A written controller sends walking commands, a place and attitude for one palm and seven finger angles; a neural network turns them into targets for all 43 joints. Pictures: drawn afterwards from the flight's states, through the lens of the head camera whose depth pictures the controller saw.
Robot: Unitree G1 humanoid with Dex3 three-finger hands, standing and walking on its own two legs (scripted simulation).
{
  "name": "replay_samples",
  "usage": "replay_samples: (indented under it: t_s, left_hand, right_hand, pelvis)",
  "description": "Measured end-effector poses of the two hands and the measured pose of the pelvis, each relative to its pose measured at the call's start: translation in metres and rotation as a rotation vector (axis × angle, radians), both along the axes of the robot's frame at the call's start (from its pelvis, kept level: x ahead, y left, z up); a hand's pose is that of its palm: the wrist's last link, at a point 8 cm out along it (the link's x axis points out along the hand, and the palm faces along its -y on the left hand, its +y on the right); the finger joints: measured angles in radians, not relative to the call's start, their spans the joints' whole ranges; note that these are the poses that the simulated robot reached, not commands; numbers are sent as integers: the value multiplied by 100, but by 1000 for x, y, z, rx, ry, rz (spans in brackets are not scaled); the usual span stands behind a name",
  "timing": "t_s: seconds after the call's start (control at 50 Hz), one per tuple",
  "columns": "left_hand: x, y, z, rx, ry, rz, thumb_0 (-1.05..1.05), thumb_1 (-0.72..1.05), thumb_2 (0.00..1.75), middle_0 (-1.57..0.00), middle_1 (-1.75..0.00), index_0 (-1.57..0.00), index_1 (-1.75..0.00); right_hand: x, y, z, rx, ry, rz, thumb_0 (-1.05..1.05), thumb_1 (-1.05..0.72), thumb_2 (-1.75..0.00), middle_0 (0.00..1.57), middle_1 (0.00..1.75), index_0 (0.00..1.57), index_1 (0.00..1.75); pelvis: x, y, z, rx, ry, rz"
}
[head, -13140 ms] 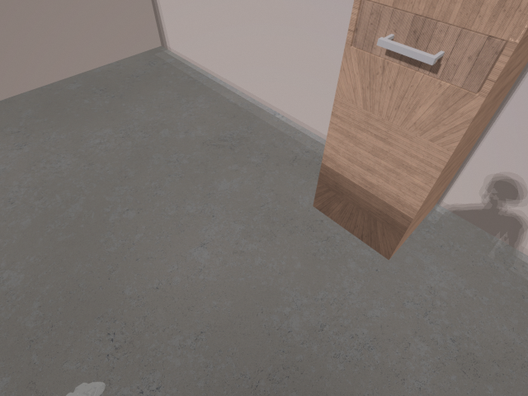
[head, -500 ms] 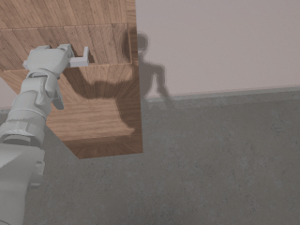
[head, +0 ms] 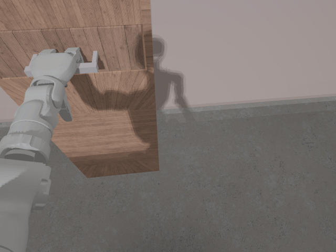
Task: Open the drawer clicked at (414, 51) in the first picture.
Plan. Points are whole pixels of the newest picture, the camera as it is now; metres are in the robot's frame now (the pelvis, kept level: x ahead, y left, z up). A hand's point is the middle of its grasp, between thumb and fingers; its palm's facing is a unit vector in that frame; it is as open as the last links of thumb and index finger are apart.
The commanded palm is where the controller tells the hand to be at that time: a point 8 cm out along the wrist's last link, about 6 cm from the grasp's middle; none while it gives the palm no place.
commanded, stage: close the thumb around the handle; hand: left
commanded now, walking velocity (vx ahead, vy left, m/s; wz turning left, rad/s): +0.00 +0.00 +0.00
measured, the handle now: (64, 63) +0.55 +0.23 +0.13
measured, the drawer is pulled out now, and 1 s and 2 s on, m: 0.00 0.00 0.01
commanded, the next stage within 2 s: pull the drawer open in 0.76 s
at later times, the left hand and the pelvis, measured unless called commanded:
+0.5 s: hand (65, 84) +0.50 +0.23 +0.10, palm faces -0.05 -0.01 -1.00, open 8.6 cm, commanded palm +0.48 +0.23 +0.16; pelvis +0.00 +0.00 +0.00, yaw +0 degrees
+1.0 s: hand (65, 85) +0.50 +0.23 +0.10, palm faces -0.04 -0.01 -1.00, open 5.0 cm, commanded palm +0.47 +0.23 +0.16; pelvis +0.01 +0.00 +0.00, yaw +0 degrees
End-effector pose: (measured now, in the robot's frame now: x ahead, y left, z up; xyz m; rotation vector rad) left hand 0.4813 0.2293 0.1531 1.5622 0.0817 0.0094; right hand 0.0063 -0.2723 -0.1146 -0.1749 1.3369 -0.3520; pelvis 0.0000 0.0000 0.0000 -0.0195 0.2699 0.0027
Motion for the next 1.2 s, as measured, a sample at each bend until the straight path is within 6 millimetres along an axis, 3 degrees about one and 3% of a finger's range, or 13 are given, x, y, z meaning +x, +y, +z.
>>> replay_samples:
  t_s: [0.14, 0.24, 0.62, 0.74, 1.04, 1.2]
  left_hand:
    - [0, -1, 0, 7, -7, 5, 0, -47, 30, -32, -120, -32, -120]
    - [0, -1, 0, 4, -5, 12, 0, -35, 36, -33, -122, -32, -122]
    - [2, -1, 0, 1, 2, 6, 0, 58, 76, -40, -132, -39, -132]
    - [1, -1, 0, -1, -5, 3, 0, 78, 85, -41, -134, -41, -134]
    - [-1, -1, 0, 0, -11, 2, 0, 83, 85, -38, -135, -41, -135]
    - [-13, -5, 1, -12, -45, -13, 2, 81, 82, -35, -135, -38, -135]
  right_hand:
    - [-1, 0, -1, 6, 1, -4, 1, -91, -90, 20, 30, 20, 30]
    - [0, 0, -2, 10, 2, -2, 1, -91, -90, 20, 30, 20, 30]
    - [8, -5, 0, -2, -12, 0, 0, -91, -90, 20, 30, 20, 30]
    - [10, -5, 0, 1, -11, 1, 0, -91, -90, 20, 30, 20, 30]
    - [18, 1, -2, 25, -17, 0, 1, -91, -90, 20, 30, 20, 30]
    - [41, 4, -2, 54, -53, 10, 1, -91, -90, 20, 30, 20, 30]
  pelvis:
    - [1, -1, 0, 0, 0, -1]
    - [1, -2, 0, 1, 0, 0]
    - [4, -4, 1, 2, 0, -2]
    - [5, -3, 1, 2, -1, -2]
    - [11, -1, 2, 4, -5, -10]
    - [20, 0, 5, 6, -27, -14]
